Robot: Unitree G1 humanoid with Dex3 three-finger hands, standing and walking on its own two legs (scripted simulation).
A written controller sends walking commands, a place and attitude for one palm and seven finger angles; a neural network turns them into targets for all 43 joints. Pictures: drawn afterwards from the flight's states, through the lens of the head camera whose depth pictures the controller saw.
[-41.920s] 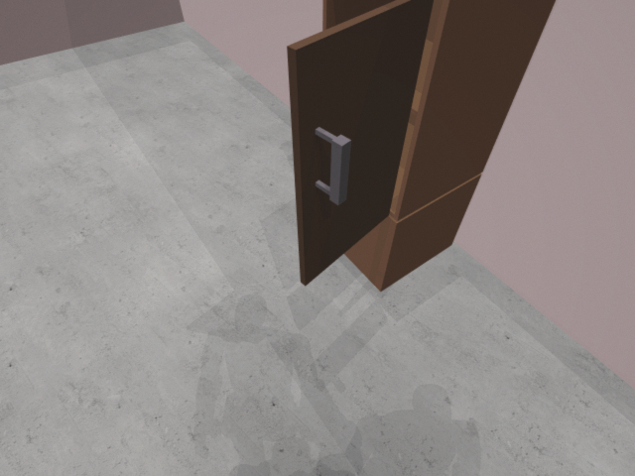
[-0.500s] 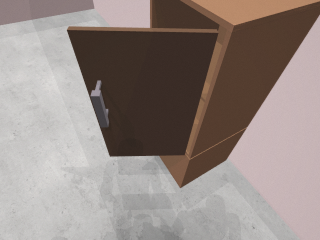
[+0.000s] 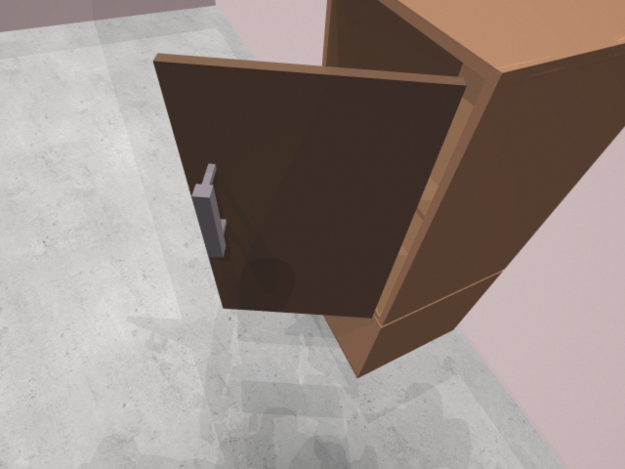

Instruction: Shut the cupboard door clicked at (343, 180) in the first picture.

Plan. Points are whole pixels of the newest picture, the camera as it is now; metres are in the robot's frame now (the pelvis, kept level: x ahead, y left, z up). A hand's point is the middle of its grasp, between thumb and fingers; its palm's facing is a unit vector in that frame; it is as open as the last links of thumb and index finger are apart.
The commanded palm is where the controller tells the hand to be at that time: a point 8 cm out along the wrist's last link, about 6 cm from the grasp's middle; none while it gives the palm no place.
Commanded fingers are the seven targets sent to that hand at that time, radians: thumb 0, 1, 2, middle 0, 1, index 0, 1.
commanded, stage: come to a stop and stand still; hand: left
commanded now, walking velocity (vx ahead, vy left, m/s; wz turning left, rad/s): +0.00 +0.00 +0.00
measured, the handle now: (213, 212) +0.44 +0.20 +0.04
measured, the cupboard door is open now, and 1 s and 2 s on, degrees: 61 61 61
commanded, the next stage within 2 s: none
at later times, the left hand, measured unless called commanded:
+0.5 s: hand out of the picture +0.02 +0.18 -0.18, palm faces +0.04 -0.98 -0.17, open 7.4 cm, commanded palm none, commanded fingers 0.00 0.90 0.90 -0.20 -0.30 -0.20 -0.30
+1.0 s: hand out of the picture -0.14 +0.18 -0.19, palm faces +0.06 -0.99 -0.11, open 7.4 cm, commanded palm none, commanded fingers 0.00 0.90 0.90 -0.20 -0.30 -0.20 -0.30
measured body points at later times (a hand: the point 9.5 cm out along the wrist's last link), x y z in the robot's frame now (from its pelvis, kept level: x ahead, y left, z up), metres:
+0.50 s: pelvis -0.05 +0.00 -0.01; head -0.08 +0.03 +0.43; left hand +0.02 +0.23 -0.17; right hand -0.08 -0.24 -0.15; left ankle +0.02 +0.06 -0.73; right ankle -0.01 -0.12 -0.73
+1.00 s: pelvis -0.08 +0.03 +0.00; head -0.09 +0.07 +0.45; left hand -0.14 +0.23 -0.18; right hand -0.06 -0.20 -0.14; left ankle +0.02 +0.07 -0.73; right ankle -0.12 -0.11 -0.73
